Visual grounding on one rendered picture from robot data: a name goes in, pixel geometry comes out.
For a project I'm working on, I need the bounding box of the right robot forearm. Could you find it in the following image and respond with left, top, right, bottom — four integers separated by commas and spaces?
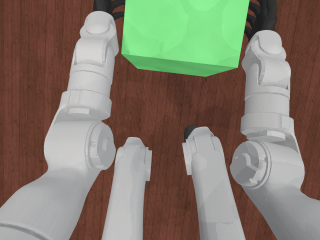
240, 30, 302, 158

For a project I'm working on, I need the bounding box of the robot left upper arm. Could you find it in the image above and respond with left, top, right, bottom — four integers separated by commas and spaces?
0, 120, 116, 240

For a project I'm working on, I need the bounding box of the robot right upper arm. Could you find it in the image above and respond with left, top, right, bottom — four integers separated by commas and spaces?
230, 139, 320, 240

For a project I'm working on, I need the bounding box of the right robot hand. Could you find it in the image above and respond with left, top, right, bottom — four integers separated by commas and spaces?
244, 0, 278, 43

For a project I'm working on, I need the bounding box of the left robot hand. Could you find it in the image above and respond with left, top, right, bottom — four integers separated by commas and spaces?
92, 0, 126, 21

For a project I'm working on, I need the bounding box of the left robot shin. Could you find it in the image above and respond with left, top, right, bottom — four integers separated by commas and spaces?
114, 137, 146, 168

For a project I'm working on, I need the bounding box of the left robot forearm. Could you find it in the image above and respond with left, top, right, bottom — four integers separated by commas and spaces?
44, 11, 119, 160

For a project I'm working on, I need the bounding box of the left robot thigh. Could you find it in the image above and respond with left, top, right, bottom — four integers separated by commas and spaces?
101, 143, 152, 240

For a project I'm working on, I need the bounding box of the carton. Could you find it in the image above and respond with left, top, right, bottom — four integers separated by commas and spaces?
121, 0, 250, 77

